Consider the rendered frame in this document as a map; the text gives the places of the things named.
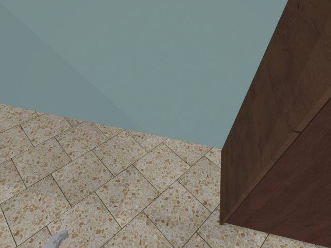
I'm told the robot left hand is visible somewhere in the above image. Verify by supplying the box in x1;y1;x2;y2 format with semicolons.
41;230;68;248

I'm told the wardrobe door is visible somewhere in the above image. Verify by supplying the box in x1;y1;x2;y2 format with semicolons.
225;97;331;248

